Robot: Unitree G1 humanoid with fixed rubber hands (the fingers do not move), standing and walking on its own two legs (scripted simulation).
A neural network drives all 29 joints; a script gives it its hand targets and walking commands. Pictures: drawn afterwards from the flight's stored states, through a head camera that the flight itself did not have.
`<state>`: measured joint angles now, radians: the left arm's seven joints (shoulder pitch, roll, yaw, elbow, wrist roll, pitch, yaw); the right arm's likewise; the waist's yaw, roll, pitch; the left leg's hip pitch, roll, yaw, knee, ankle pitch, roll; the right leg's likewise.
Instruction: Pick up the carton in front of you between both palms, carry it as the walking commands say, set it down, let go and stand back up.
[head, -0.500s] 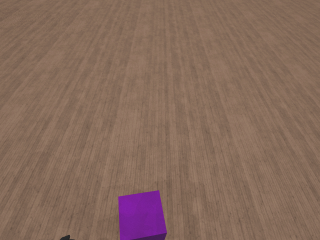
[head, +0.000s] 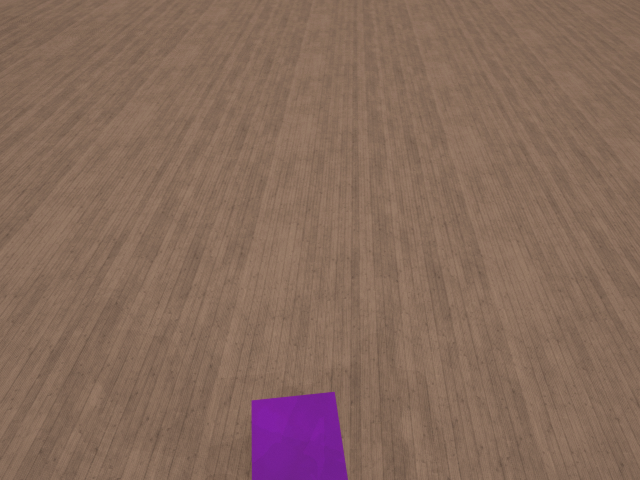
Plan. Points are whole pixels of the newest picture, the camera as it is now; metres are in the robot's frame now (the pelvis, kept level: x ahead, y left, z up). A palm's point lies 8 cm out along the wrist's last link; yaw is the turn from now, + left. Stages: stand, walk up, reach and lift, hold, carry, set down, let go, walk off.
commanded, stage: stand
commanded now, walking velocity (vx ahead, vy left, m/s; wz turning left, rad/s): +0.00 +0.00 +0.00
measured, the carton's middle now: (296, 453) +0.33 +0.05 -0.63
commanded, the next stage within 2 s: none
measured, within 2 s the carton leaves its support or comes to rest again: neither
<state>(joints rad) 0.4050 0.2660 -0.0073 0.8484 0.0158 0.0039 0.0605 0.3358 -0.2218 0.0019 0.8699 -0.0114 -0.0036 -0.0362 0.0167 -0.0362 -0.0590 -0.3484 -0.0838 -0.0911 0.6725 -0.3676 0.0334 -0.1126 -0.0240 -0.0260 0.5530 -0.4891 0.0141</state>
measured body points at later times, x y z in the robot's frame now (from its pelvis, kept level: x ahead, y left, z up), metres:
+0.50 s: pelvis -0.02 -0.01 +0.01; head -0.02 +0.01 +0.46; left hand -0.08 +0.22 -0.15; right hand -0.03 -0.24 -0.14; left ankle -0.01 +0.10 -0.72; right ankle -0.13 -0.12 -0.72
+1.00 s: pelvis -0.03 -0.02 +0.01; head -0.03 -0.01 +0.46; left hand -0.12 +0.19 -0.15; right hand -0.06 -0.23 -0.15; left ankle -0.01 +0.10 -0.72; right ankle -0.13 -0.12 -0.72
